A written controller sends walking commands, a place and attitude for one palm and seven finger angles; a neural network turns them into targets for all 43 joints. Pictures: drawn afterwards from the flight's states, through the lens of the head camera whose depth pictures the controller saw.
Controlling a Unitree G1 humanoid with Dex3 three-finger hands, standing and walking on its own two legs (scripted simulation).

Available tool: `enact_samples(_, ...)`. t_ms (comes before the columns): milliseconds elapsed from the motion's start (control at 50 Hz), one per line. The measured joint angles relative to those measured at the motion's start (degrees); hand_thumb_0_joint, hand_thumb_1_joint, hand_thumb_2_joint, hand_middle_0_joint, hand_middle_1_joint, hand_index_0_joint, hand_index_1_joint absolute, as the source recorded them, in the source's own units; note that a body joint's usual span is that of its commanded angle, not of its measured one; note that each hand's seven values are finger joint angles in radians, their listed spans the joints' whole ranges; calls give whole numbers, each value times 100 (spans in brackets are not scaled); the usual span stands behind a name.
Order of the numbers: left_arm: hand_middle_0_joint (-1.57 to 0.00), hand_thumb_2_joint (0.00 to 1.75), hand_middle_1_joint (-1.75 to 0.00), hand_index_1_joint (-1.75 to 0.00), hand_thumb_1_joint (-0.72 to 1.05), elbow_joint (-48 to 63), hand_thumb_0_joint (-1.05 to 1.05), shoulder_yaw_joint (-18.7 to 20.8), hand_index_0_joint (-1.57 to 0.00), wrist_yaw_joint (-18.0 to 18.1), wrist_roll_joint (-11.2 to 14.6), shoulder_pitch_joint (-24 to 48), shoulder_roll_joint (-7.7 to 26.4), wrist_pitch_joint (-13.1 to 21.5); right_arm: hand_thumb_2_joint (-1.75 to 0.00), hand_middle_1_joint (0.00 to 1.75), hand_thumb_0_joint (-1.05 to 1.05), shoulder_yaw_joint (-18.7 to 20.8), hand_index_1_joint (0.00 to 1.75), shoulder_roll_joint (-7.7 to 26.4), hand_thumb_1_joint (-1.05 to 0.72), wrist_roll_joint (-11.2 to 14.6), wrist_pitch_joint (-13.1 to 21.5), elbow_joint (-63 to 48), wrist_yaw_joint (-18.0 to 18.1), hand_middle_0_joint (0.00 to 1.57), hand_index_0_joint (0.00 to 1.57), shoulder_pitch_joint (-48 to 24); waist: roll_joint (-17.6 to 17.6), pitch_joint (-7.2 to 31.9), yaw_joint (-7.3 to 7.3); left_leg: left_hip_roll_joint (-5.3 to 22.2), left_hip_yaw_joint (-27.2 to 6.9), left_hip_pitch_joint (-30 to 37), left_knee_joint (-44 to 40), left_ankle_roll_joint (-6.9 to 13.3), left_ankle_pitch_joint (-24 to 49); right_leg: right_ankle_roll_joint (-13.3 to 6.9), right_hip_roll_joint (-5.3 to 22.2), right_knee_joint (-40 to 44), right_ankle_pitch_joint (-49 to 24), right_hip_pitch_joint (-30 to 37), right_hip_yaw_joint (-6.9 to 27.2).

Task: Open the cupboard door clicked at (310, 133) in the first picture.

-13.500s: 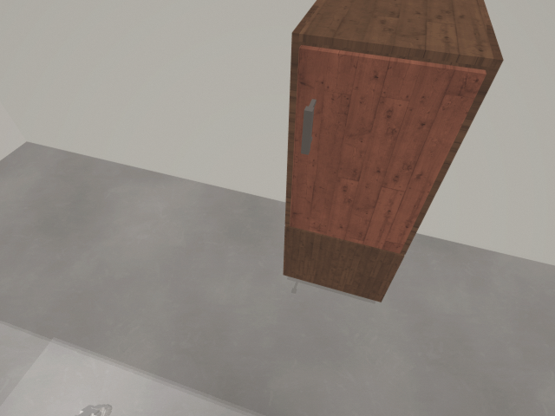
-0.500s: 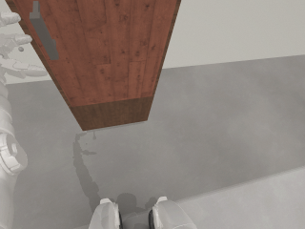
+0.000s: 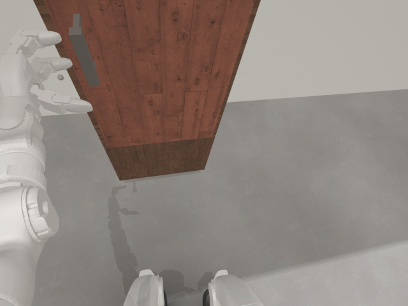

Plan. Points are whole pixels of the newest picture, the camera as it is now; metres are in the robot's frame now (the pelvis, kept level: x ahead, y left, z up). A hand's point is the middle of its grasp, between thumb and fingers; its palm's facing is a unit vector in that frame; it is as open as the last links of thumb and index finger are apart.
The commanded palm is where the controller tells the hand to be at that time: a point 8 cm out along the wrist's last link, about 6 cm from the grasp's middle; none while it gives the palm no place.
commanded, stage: move the hooked fingers beside the handle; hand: left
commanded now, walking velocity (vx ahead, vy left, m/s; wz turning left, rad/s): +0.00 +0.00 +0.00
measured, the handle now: (85, 52) +0.58 +0.18 +0.09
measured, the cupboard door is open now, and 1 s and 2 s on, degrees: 0 0 0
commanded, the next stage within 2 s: slide the fingers in behind the handle in 0.14 s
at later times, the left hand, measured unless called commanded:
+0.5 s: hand (66, 79) +0.52 +0.21 +0.08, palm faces +0.08 -1.00 +0.00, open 14.0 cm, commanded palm +0.50 +0.25 +0.08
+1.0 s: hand (83, 76) +0.53 +0.19 +0.08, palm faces +0.10 -1.00 +0.00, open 14.0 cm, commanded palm +0.51 +0.22 +0.08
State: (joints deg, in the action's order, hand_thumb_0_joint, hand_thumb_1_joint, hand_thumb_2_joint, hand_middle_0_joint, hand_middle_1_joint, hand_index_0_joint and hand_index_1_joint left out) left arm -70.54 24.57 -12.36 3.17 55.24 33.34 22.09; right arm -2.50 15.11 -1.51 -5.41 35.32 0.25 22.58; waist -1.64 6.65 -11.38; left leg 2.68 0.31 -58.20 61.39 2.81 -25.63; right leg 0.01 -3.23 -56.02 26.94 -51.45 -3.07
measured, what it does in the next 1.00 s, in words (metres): stands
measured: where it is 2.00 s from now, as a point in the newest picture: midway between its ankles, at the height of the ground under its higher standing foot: outside the picture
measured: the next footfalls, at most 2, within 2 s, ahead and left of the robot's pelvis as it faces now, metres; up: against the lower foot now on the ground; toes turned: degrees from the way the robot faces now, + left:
none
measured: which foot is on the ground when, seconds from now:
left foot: down 0.00-1.00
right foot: down 0.00-1.00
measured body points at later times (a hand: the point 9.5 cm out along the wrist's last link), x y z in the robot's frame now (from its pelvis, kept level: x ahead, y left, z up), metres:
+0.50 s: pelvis -0.01 -0.01 +0.00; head +0.13 +0.03 +0.42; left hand +0.51 +0.27 +0.08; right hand -0.03 -0.28 -0.10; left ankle +0.03 +0.08 -0.66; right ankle -0.01 -0.13 -0.66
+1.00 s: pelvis +0.00 -0.01 -0.01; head +0.14 +0.02 +0.42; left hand +0.52 +0.24 +0.08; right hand -0.02 -0.27 -0.11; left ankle +0.03 +0.08 -0.66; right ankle -0.01 -0.13 -0.66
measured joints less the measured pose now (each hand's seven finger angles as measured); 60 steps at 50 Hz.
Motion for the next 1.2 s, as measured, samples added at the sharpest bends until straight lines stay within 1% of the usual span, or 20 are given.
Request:
enact_samples(100, -31, 30, -120, -120, -50, -117, -1, 114, -30, -7, -57, 0, 110, -30, -90, 30, 0, -47, 30, -1, -91, 23, -22, -24, 9, 21, 21, 14, -24, -25, -25, 13, 21, -19, 27, 1, 5, -4, -9, -52, -1, -40, 21)
enact_samples(220, -30, 30, -120, -120, -50, -149, -1, 107, -30, -97, 32, 32, 225, 21, -90, 30, 0, -57, 30, -2, -91, 47, -13, 69, 36, 21, 21, 99, -20, -53, -5, 20, -4, -61, 50, -16, 25, -22, -19, -83, -9, -80, -2)
enact_samples(320, -30, 30, -120, -120, -50, -229, -1, 25, -30, -186, 71, 142, 323, -41, -90, 30, 0, -49, 30, 33, -91, 54, 5, 129, 74, 21, 21, 152, -16, -69, -26, 19, -53, -129, 76, -31, 43, -39, -23, -94, -19, -126, -50)
enact_samples(400, -30, 30, -120, -120, -50, -162, -1, -67, -30, -171, 119, 173, 232, -44, -90, 30, 0, -14, 30, 62, -91, 36, 38, 170, 73, 21, 21, 189, -12, -64, -19, 13, -76, -166, 75, -38, 58, -45, -21, -87, -30, -153, -71)
enact_samples(480, -30, 30, -120, -120, -50, -168, -1, -109, -30, -58, 78, 234, 124, -61, -90, 30, 0, 2, 30, 82, -91, 15, 64, 183, 59, 21, 21, 183, -9, -49, -46, 6, -84, -202, 89, -39, 57, -46, -15, -106, -22, -188, -80)
enact_samples(560, -30, 30, -120, -120, -50, -169, -1, -53, -30, 93, -21, 280, 70, -84, -90, 30, 0, 0, 30, 80, -91, -14, 87, 143, 35, 21, 21, 151, -10, -44, -103, 14, -72, -245, 114, -39, 46, -47, -21, -139, -12, -240, -67)
enact_samples(640, -30, 30, -120, -120, -50, -67, -1, 26, -30, 189, -65, 213, 17, -31, -90, 30, 0, 5, 30, 49, -91, -31, 89, 101, -5, 21, 21, 142, -25, -33, -118, 35, -36, -237, 118, -40, 23, -47, -37, -151, -2, -252, -28)
enact_samples(820, -30, 30, -120, -120, -50, -45, -1, -87, -30, 279, 6, 102, -168, -41, -90, 30, 0, -12, 30, -51, -91, -10, 53, 118, -69, 21, 21, 172, -64, -16, -25, 24, -13, -103, 61, -41, -6, -45, -29, -111, 29, -132, -2)
enact_samples(900, -30, 30, -120, -120, -50, -106, -1, -181, -30, 361, -11, 168, -242, -5, -90, 30, 0, -6, 30, -67, -91, -22, 85, 141, -80, 21, 21, 152, -63, -2, -20, 5, -39, -133, 84, -47, -13, -51, -13, -139, 54, -152, -30)
enact_samples(1020, -31, 30, -121, -120, -50, -125, -1, -202, -30, 503, -57, 287, -293, 50, -90, 30, 0, 27, 30, -43, -91, -55, 125, 147, -91, 21, 21, 98, -57, 4, -58, -5, -61, -247, 161, -54, -35, -59, -5, -225, 90, -260, -52)
enact_samples(1200, -30, 30, -124, -120, -50, -100, -1, -468, -30, 723, -24, 391, -399, 9, -90, 30, 0, 78, 30, -25, -91, -74, 115, 228, -138, 21, 21, 145, -61, 5, -3, -41, -113, -278, 160, -66, -25, -69, 22, -226, 107, -267, -105)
